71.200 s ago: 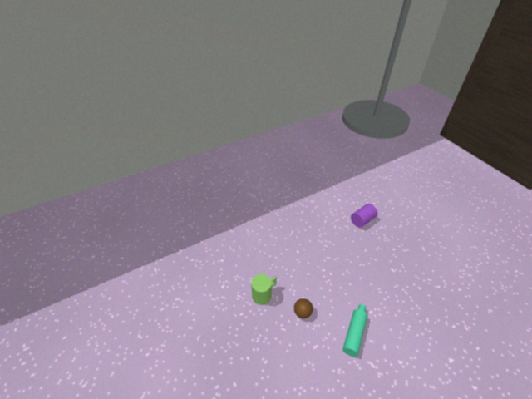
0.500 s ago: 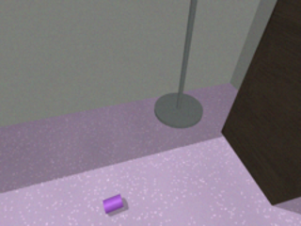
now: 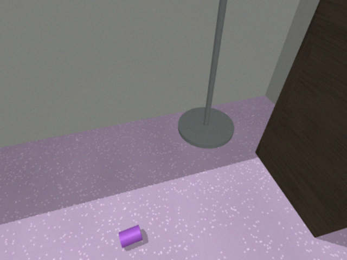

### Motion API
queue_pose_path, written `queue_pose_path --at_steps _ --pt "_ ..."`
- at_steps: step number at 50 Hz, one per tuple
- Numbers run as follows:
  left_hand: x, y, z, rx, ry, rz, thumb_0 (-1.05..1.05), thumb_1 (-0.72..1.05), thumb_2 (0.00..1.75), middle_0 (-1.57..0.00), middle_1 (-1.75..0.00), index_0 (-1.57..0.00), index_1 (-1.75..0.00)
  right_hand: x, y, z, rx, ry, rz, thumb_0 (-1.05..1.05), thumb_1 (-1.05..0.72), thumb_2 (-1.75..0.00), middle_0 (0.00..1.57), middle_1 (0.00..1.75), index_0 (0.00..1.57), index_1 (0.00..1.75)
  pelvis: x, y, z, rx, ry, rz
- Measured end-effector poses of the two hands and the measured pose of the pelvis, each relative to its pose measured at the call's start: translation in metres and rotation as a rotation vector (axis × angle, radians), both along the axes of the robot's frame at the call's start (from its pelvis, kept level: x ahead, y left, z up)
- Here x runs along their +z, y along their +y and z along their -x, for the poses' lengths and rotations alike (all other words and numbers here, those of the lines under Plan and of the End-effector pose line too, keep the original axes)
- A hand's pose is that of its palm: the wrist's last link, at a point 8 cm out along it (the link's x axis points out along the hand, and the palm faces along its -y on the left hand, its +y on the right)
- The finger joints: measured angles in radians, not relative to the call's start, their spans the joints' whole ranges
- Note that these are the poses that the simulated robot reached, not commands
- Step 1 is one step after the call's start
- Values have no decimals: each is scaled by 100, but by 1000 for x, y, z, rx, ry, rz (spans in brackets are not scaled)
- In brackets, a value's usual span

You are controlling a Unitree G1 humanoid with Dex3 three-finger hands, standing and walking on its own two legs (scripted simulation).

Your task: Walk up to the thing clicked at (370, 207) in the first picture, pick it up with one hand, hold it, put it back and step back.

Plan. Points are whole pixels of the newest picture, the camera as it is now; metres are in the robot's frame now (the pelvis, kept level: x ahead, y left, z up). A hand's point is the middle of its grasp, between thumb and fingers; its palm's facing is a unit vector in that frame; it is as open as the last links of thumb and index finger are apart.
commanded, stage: stand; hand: left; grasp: from above
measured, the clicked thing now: (130, 236) +0.46 +0.25 -0.74
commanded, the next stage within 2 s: step back in 0.56 s
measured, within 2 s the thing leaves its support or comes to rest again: neither
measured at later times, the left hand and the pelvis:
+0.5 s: hand out of the picture +0.07 +0.24 -0.16, palm faces -0.01 -0.94 -0.34, open 7.4 cm; pelvis +0.00 +0.00 +0.00, yaw +0 degrees
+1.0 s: hand out of the picture +0.07 +0.30 -0.18, palm faces -0.04 -0.93 -0.37, open 7.4 cm; pelvis -0.06 +0.04 -0.02, yaw -1 degrees
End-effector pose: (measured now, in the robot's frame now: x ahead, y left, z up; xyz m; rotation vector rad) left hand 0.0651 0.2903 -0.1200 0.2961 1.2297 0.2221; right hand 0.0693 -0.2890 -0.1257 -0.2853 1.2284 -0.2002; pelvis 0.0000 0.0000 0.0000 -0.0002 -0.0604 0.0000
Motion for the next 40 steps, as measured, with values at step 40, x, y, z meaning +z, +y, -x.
queue_pose_path --at_steps 40 --pt "-11 29 0 -33 -26 -36 1 90 90 -21 -30 -20 -30 -2 -15 22 -5 28 65 0 -90 -90 21 30 21 30 -16 11 33 -5 24 24"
